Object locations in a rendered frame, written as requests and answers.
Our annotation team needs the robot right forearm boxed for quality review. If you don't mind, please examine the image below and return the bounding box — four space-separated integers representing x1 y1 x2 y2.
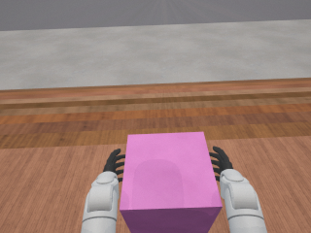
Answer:
220 169 267 233

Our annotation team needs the right robot hand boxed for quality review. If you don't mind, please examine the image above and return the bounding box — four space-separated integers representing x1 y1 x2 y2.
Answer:
209 146 233 182

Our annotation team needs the robot left forearm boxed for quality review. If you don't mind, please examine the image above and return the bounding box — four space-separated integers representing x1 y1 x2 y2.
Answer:
81 171 120 233

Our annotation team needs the carton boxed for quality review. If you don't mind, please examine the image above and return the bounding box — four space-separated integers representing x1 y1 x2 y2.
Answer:
120 131 223 233

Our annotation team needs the left robot hand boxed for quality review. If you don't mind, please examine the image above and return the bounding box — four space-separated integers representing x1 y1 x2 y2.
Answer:
103 149 126 182

